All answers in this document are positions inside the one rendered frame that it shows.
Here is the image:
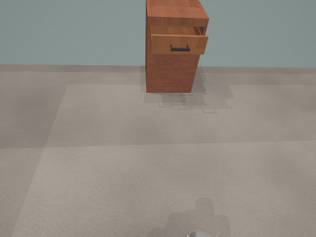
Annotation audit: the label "drawer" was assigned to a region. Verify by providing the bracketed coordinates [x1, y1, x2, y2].
[150, 25, 208, 55]

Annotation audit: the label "cabinet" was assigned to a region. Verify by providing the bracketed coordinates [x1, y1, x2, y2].
[145, 0, 209, 93]

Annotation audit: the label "handle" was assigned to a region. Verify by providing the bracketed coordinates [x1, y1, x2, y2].
[170, 44, 191, 51]

